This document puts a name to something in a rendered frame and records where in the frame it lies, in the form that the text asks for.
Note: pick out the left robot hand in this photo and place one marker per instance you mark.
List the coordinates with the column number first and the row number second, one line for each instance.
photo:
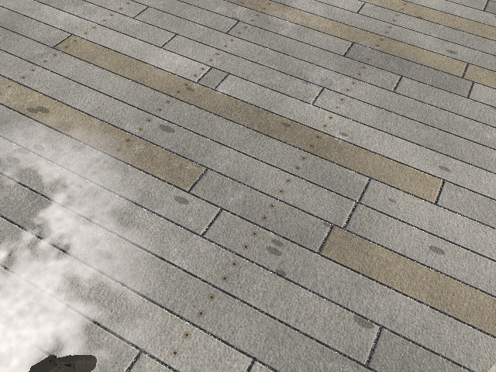
column 75, row 363

